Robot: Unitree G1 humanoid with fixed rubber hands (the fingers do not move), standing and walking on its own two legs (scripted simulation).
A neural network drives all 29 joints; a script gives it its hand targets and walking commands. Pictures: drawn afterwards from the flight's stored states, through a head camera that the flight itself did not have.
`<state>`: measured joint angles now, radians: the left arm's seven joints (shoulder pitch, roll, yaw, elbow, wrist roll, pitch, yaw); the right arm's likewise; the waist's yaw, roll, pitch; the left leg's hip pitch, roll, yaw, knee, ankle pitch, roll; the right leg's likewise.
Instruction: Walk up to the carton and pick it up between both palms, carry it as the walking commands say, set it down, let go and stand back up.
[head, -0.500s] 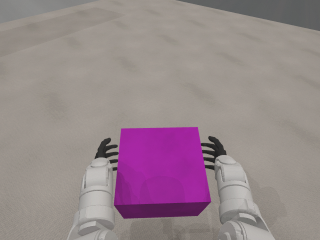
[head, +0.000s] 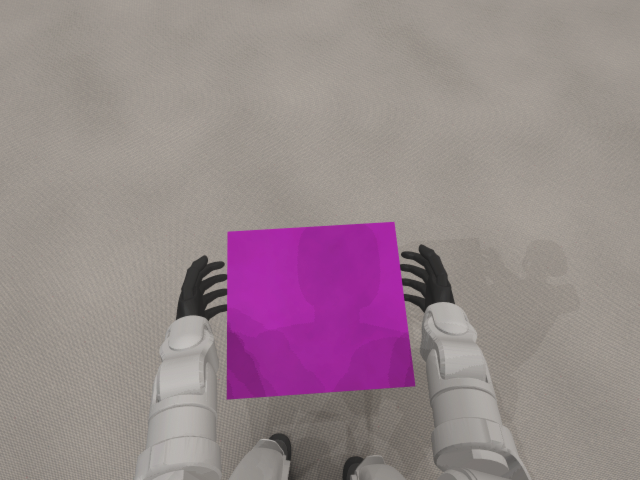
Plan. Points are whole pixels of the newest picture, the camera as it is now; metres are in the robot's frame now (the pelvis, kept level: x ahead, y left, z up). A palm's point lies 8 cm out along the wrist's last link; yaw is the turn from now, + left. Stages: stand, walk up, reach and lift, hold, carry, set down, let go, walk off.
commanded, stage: set down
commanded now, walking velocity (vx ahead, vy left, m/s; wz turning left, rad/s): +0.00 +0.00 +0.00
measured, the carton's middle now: (316, 312) +0.36 +0.03 -0.14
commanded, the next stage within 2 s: none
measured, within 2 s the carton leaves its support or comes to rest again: neither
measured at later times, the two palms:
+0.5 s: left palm (212, 317) +0.34 +0.19 -0.14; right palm (417, 302) +0.38 -0.12 -0.14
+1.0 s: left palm (224, 319) +0.36 +0.19 -0.22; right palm (403, 301) +0.41 -0.12 -0.22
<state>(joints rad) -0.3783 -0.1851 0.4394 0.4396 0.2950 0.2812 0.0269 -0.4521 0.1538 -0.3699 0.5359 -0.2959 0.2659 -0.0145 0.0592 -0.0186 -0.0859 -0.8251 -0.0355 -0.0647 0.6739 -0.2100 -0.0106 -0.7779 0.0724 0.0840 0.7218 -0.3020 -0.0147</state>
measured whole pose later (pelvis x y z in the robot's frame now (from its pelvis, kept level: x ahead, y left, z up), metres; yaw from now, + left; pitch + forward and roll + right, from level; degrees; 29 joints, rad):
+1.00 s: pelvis -0.04 +0.00 -0.15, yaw -1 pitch +42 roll +0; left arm -0.73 -0.12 0.53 0.54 0.25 0.31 0.09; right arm -0.86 0.02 -0.39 0.76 -0.23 0.26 -0.06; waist 0.06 -0.05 -0.25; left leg -1.71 -0.07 -0.07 1.40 -0.41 -0.04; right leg -1.66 0.13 0.07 1.46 -0.52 0.00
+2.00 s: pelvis -0.08 +0.00 -0.29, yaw -1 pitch +47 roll +1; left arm -1.08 0.00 0.56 0.64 0.17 0.30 0.12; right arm -1.26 -0.14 -0.31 0.91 -0.16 0.26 -0.13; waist 0.09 -0.04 -0.04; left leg -2.19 -0.10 -0.06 1.84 -0.47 -0.07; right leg -2.15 0.18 0.05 1.91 -0.57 0.03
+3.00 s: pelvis -0.07 +0.00 -0.36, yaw -1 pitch +39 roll +3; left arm -1.26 0.14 0.47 0.85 0.01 0.20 0.09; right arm -1.48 -0.29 -0.07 1.14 0.03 0.17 -0.13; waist 0.11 -0.02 0.28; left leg -2.26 -0.06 -0.02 2.13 -0.56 -0.06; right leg -2.23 0.16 0.02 2.21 -0.66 0.00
